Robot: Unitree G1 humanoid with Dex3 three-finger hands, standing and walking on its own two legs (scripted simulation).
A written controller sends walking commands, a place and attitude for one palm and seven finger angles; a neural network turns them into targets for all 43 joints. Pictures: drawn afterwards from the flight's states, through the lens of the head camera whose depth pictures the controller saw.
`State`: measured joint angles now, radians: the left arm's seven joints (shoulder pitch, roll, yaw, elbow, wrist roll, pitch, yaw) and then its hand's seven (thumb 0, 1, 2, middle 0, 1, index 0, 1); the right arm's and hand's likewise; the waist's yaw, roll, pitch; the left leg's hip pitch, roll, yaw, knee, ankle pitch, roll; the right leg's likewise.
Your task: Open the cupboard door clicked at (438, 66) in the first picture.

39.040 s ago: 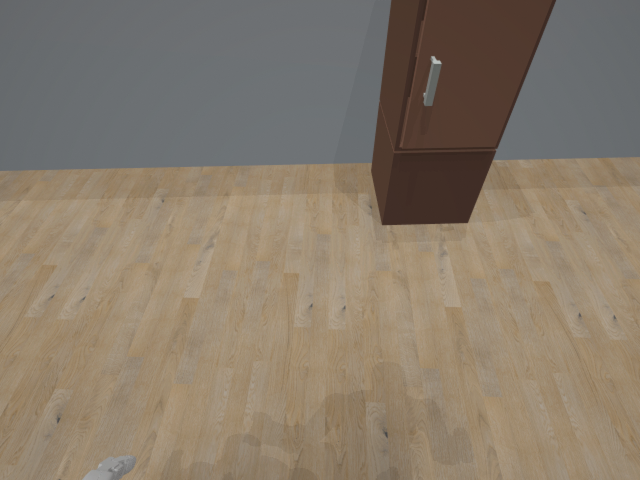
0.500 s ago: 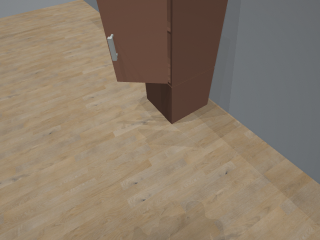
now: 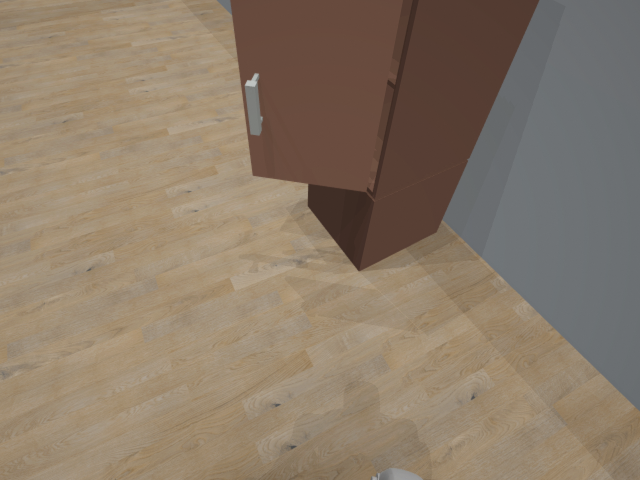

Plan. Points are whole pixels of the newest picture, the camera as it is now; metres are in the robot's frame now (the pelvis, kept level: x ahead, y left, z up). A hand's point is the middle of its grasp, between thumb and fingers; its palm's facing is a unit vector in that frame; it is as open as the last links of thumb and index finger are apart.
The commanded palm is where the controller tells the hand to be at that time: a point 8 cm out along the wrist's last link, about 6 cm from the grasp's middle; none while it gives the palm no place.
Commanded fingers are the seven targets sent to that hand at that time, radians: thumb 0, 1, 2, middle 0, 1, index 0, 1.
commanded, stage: take the last steps up to it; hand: left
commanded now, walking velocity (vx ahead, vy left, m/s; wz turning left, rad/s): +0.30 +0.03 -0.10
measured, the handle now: (256, 104) +0.91 +0.24 -0.08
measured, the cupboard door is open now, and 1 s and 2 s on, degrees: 50 50 50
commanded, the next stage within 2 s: come to a stop and stand still in 0.66 s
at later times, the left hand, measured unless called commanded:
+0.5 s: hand (229, 402) +0.24 +0.16 -0.15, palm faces +0.01 -0.98 -0.22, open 7.1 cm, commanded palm none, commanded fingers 0.00 0.90 0.90 -0.20 -0.30 -0.20 -0.30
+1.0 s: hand (225, 320) +0.38 +0.20 -0.17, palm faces -0.01 -0.98 -0.18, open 7.3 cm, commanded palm none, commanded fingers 0.00 0.90 0.90 -0.20 -0.30 -0.20 -0.30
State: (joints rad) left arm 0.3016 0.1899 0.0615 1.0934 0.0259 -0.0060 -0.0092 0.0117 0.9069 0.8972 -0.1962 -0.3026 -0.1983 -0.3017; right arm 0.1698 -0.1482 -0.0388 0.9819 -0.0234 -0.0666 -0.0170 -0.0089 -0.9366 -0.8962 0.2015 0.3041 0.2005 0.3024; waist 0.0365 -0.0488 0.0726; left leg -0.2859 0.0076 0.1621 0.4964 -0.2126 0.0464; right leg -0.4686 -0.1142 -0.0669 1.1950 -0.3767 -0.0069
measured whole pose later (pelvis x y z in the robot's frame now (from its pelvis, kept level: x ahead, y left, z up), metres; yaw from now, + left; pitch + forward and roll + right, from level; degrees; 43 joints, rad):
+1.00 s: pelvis +0.32 +0.02 +0.01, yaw -3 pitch +0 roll +0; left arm 0.20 0.19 0.04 1.03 0.02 0.03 0.01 0.01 0.92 0.90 -0.20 -0.30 -0.20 -0.30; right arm 0.18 -0.16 -0.01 1.05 -0.02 0.00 -0.04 0.00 -0.93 -0.90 0.20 0.30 0.20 0.30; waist 0.01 -0.04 0.06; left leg -0.26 0.02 0.12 0.47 -0.21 0.04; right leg -0.37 -0.05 -0.05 0.75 -0.39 0.01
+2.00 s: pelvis +0.27 +0.02 +0.00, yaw -4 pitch -2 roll +1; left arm 0.30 0.20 0.00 0.97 0.02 0.02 0.02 0.01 0.90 0.90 -0.20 -0.30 -0.20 -0.30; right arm 0.28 -0.21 -0.02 0.97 -0.03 0.01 -0.01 0.01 -0.91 -0.90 0.20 0.30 0.20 0.30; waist -0.01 0.01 0.00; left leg -0.23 -0.02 0.07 0.50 -0.23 0.03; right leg -0.29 -0.04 -0.03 0.53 -0.21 0.00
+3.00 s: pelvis +0.28 +0.01 +0.01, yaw -3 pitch -1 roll +0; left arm 0.34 0.13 0.01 1.08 0.02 -0.01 0.03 0.01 0.90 0.90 -0.20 -0.30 -0.20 -0.30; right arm 0.32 -0.13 -0.01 1.09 -0.02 0.00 -0.02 0.01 -0.91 -0.90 0.20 0.30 0.20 0.30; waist -0.01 0.00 0.01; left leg -0.22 -0.01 0.05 0.43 -0.20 0.02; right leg -0.25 -0.03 -0.05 0.44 -0.16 0.00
